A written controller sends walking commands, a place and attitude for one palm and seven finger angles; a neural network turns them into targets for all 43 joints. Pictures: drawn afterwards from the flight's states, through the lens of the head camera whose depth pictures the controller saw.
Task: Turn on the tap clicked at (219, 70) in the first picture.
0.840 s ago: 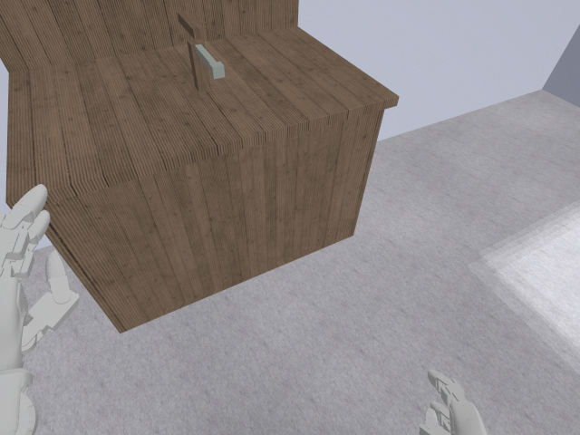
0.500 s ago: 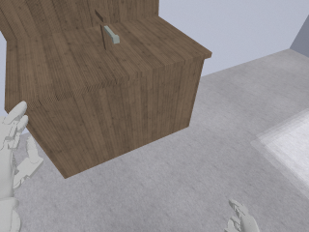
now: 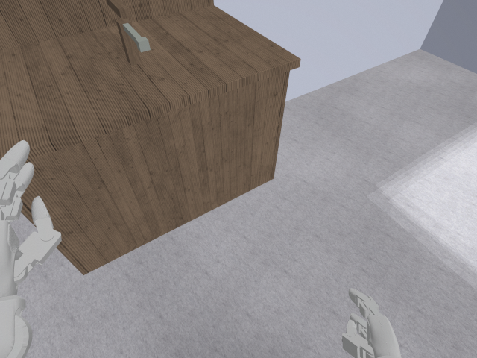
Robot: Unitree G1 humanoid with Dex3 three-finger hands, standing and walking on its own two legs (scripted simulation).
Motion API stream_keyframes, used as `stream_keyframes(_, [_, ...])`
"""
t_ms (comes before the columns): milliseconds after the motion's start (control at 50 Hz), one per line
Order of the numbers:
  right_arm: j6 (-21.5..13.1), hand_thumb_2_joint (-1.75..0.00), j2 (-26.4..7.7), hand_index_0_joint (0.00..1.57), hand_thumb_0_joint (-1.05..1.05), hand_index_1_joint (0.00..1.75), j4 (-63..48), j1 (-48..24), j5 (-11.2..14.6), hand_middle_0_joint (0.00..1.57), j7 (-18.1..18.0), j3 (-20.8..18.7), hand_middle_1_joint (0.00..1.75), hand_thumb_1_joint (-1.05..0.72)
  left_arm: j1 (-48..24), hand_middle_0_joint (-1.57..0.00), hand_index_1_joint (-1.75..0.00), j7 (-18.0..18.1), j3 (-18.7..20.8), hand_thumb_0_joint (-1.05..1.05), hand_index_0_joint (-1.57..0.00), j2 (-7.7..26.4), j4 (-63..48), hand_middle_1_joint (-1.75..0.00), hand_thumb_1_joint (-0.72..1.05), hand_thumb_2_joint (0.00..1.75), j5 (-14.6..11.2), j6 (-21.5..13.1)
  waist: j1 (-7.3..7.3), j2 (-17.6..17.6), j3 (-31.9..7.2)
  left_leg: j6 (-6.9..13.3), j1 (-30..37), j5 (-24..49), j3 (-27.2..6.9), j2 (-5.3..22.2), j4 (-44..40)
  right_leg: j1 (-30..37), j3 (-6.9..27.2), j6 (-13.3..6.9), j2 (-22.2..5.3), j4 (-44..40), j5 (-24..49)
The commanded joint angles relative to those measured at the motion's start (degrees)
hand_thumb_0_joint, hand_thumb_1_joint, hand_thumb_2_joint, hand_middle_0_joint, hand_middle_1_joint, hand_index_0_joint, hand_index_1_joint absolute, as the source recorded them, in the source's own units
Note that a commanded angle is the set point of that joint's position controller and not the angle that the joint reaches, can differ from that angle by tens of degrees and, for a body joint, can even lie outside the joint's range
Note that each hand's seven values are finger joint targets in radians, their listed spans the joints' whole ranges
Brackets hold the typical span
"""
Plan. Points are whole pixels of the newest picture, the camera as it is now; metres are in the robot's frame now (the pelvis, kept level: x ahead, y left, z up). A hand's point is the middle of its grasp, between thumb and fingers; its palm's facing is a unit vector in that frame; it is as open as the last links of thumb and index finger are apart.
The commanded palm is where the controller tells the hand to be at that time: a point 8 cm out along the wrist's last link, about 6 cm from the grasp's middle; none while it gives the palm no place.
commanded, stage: walk to a spot facing it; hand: left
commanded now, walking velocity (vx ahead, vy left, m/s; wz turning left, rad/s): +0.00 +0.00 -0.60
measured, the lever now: (143, 44) +0.83 +0.34 +0.12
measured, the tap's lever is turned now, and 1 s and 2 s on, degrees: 0 0 0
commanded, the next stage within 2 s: turn to face it in 1.34 s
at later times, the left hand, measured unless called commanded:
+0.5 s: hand (164, 208) +0.26 +0.12 +0.17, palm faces +0.19 -0.89 -0.42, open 7.4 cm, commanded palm +0.22 +0.19 +0.19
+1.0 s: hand (226, 154) +0.36 +0.05 +0.18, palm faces -0.01 -0.93 -0.38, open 7.4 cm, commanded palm +0.33 +0.11 +0.19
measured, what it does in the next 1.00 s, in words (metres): steps on the spot, turning right: left foot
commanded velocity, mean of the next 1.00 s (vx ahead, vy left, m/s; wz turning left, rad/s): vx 0.25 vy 0.00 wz -0.45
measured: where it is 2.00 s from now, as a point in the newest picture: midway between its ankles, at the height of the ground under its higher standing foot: outside the picture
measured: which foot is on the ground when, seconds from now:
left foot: down 0.00-0.44, up 0.46-0.92, down 0.94-1.00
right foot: down 0.00-0.96, up 0.98-1.00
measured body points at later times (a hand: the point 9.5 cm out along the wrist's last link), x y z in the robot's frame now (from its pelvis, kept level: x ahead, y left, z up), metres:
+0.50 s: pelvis -0.01 -0.04 -0.01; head +0.00 -0.07 +0.43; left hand +0.25 +0.17 +0.20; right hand +0.10 -0.28 -0.12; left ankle +0.01 +0.12 -0.68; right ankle +0.01 -0.11 -0.72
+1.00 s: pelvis +0.06 -0.06 +0.01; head +0.05 -0.06 +0.46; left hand +0.35 +0.10 +0.20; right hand +0.09 -0.35 -0.07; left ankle +0.11 +0.07 -0.72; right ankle +0.01 -0.10 -0.71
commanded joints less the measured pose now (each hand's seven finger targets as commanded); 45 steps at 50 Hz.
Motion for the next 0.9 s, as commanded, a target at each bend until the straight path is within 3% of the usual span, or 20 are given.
stream_keyframes(0, [-1.6,-0.9,-6.5,0.2,0.0,0.3,-9.0,-3.5,-0.1,0.2,-0.1,-3.5,0.3,-0.9,-3.0,-0.2,-0.3,0.9,7.3,0.0,-0.2,10.7,-14.1,-0.3,0.9,0.9,-0.7,-4.3,-1.03,-3.8,-6.8,0.5,2.1,-9.3,-2.2,2.1,-0.3,-2.5,14.4,-3.0,-8.5,-10.5,-2.1])
stream_keyframes(40, [-1.1,-0.9,-6.0,0.2,0.0,0.3,-8.9,-3.4,-0.3,0.2,0.4,-3.5,0.3,-0.9,-2.0,-0.2,-0.3,1.2,8.2,0.0,-0.2,11.4,-15.0,-0.3,0.9,0.9,-0.7,-4.6,-1.33,-4.6,-8.0,-0.3,3.6,-8.7,-1.9,0.8,2.2,-3.0,18.6,-4.6,-10.5,-13.2,-3.1])
stream_keyframes(80, [-0.5,-0.9,-5.8,0.2,0.0,0.3,-8.8,-3.4,-0.3,0.2,0.6,-3.1,0.3,-0.9,-1.2,-0.2,-0.3,1.4,8.8,0.0,-0.2,11.6,-14.8,-0.3,0.9,0.9,-0.8,-4.7,-1.4,-6.0,-8.4,-0.4,4.5,-6.5,-2.4,0.9,0.2,-1.9,18.3,-4.6,-10.4,-12.2,0.1])
stream_keyframes(120, [-0.2,-0.9,-6.3,0.2,0.0,0.3,-8.9,-3.7,-0.2,0.2,0.4,-3.3,0.3,-0.9,-0.3,-0.2,-0.3,1.3,9.2,0.0,-0.2,11.5,-14.9,-0.3,0.9,0.9,-0.9,-4.9,-1.13,-3.4,-9.4,0.3,7.4,-2.9,-3.4,2.9,-4.4,-1.9,15.6,-3.3,-7.6,-8.8,3.5])
stream_keyframes(160, [0.2,-0.9,-7.0,0.2,0.0,0.3,-9.5,-4.6,0.1,0.2,0.0,-3.4,0.3,-0.9,0.7,-0.2,-0.3,1.0,8.8,0.0,-0.2,10.6,-13.9,-0.3,0.9,0.9,-1.1,-4.9,-0.84,2.8,-8.2,2.2,8.1,-2.1,-6.9,7.8,-8.9,-5.2,9.8,-0.9,-3.0,-2.3,0.1])
stream_keyframes(180, [0.2,-0.9,-7.4,0.2,0.0,0.3,-9.9,-4.9,0.4,0.2,-0.2,-3.4,0.3,-0.9,0.7,-0.2,-0.3,0.8,8.4,0.0,-0.2,10.1,-13.7,-0.3,0.9,0.9,-1.2,-4.8,-0.73,8.2,-7.6,4.0,6.9,-1.5,-9.7,12.2,-12.2,-5.7,5.7,0.5,-0.8,5.3,-2.6])
stream_keyframes(200, [-0.2,-0.9,-7.1,0.2,0.0,0.3,-9.8,-4.2,0.6,0.2,-0.4,-3.3,0.3,-0.9,0.6,-0.2,-0.3,0.7,8.4,0.0,-0.2,10.2,-13.9,-0.3,0.9,0.9,-1.3,-4.7,-0.75,13.0,-8.1,6.7,6.8,2.0,-12.8,17.7,-15.9,-6.6,1.2,1.9,-0.2,15.6,-10.1])
stream_keyframes(220, [-0.8,-0.9,-6.7,0.2,0.0,0.3,-9.4,-3.0,0.3,0.2,-0.3,-3.2,0.3,-0.9,-0.6,-0.2,-0.3,0.6,7.6,0.0,-0.2,10.0,-14.6,-0.3,0.9,0.9,-1.0,-4.8,-0.57,14.4,-7.6,9.0,7.5,7.2,-13.4,20.9,-16.5,-7.9,-2.4,2.9,-1.6,21.7,-14.6])
stream_keyframes(240, [-1.5,-0.9,-6.5,0.2,0.0,0.3,-9.0,-2.2,0.3,0.2,-0.2,-3.3,0.3,-0.9,-2.2,-0.2,-0.3,0.3,7.0,0.0,-0.2,10.2,-15.5,-0.3,0.9,0.9,-1.2,-4.9,-0.74,12.2,-7.6,9.8,10.5,13.9,-12.1,22.0,-14.8,-9.5,-2.9,3.2,-3.0,22.6,-14.7])
stream_keyframes(280, [-2.3,-0.9,-7.9,0.2,0.0,0.3,-8.2,-1.3,0.2,0.2,0.7,-3.5,0.3,-0.9,-3.2,-0.2,-0.3,-0.1,4.7,0.0,-0.2,8.6,-14.9,-0.3,0.9,0.9,-0.7,-4.7,-1.39,10.5,-6.4,7.8,9.6,20.4,-4.3,20.5,-11.7,-5.5,-5.7,3.4,-4.7,17.0,-12.6])
stream_keyframes(360, [-3.5,-0.9,-8.7,0.2,0.0,0.3,-7.9,-2.1,-0.1,0.2,1.6,-3.3,0.3,-0.9,-6.8,-0.2,-0.3,0.0,4.5,0.0,-0.2,9.9,-12.6,-0.3,0.9,0.9,0.1,-4.6,-1.2,11.3,-4.0,3.6,1.8,2.4,2.0,17.1,-5.8,6.4,-12.5,2.4,-2.8,3.3,-10.2])
stream_keyframes(380, [-3.4,-0.9,-8.6,0.2,0.0,0.3,-7.7,-1.8,-0.2,0.2,1.6,-3.3,0.3,-0.9,-6.8,-0.2,-0.3,0.1,5.6,0.0,-0.2,10.9,-11.3,-0.3,0.9,0.9,0.3,-4.7,-0.72,7.5,-3.7,2.6,-2.1,-2.7,3.2,14.8,1.0,10.3,-9.5,0.5,-3.7,-2.6,-7.2])
stream_keyframes(400, [-3.2,-0.9,-7.3,0.2,0.0,0.3,-8.1,-1.9,0.1,0.2,1.7,-3.4,0.3,-0.9,-6.7,-0.2,-0.3,0.3,6.8,0.0,-0.2,12.6,-10.6,-0.3,0.9,0.9,0.6,-5.0,-0.33,-6.5,-3.6,0.1,-8.3,-11.2,6.3,7.8,15.5,12.4,5.9,-4.5,-10.5,-10.5,-3.0])
stream_keyframes(420, [-3.4,-0.9,-6.5,0.2,0.0,0.3,-9.7,-4.4,0.2,0.2,1.6,-3.6,0.3,-0.9,-4.4,-0.2,-0.3,1.0,9.5,0.0,-0.2,14.4,-9.1,-0.3,0.9,0.9,-0.4,-4.7,1.27,-21.1,-5.0,-2.2,-19.1,-21.9,3.5,-0.3,31.1,13.5,31.0,-10.4,-20.9,-19.6,-2.9])
stream_keyframes(440, [-2.8,-0.9,-7.4,0.2,0.0,0.3,-9.1,-6.1,0.1,0.2,2.2,-4.0,0.3,-0.9,-3.4,-0.2,-0.3,1.5,9.9,0.0,-0.2,14.5,-10.6,-0.3,0.9,0.9,-0.8,-4.7,0.85,-15.2,-4.4,-2.5,-21.0,-18.1,-5.2,1.1,37.3,12.1,37.4,-11.2,-21.9,-23.2,-10.8])
stream_keyframes(460, [-2.1,-0.9,-5.9,0.2,0.0,0.3,-8.1,-4.5,-0.6,0.2,2.0,-2.6,0.3,-0.9,-1.9,-0.2,-0.3,1.4,10.3,0.0,-0.2,15.2,-13.1,-0.3,0.9,0.9,-1.2,-5.9,-0.4,-8.2,-4.1,-2.7,-23.8,-13.3,-7.3,2.4,40.4,15.4,34.8,-13.4,-22.4,-21.8,-11.1])
stream_keyframes(480, [-1.0,-0.9,-5.5,0.2,0.0,0.3,-6.7,-3.4,-0.7,0.2,1.9,-1.9,0.3,-0.9,0.7,-0.2,-0.3,1.2,10.9,0.0,-0.2,14.9,-13.2,-0.3,0.9,0.9,-1.1,-6.8,-1.05,-4.3,-5.9,-3.1,-23.7,-9.1,-7.7,3.0,40.3,17.4,26.8,-12.5,-19.4,-19.4,-5.0])
stream_keyframes(540, [0.7,-0.9,-5.4,0.2,0.0,0.3,-6.2,-4.1,-0.2,0.2,1.5,-2.4,0.3,-0.9,1.4,-0.2,-0.3,0.6,10.3,0.0,-0.2,13.7,-13.5,-0.3,0.9,0.9,-0.9,-7.9,-1.81,-4.4,-9.2,-3.2,-19.4,-5.5,-6.0,3.6,33.4,17.6,15.2,-10.6,-15.3,-17.5,6.9])
stream_keyframes(800, [-0.7,-0.9,-7.2,0.2,0.0,0.3,-7.3,-3.4,0.2,0.2,-0.2,-2.8,0.3,-0.9,-2.3,-0.2,-0.3,1.0,5.7,0.0,-0.2,11.9,-8.7,-0.3,0.9,0.9,-0.3,-5.7,-0.71,-6.2,-6.3,0.5,-5.4,-4.9,0.3,-0.2,2.5,11.0,17.9,-11.9,-13.4,-22.6,-11.0])
stream_keyframes(880, [-1.0,-0.9,-7.5,0.2,0.0,0.3,-7.4,-1.9,-0.1,0.2,-1.1,-2.9,0.3,-0.9,-3.8,-0.2,-0.3,1.1,6.2,0.0,-0.2,12.6,-11.5,-0.3,0.9,0.9,-0.2,-5.5,-1.81,-1.7,-6.5,2.5,11.0,-3.1,0.0,1.7,-11.4,5.0,14.0,-7.6,-8.8,-14.9,-10.4])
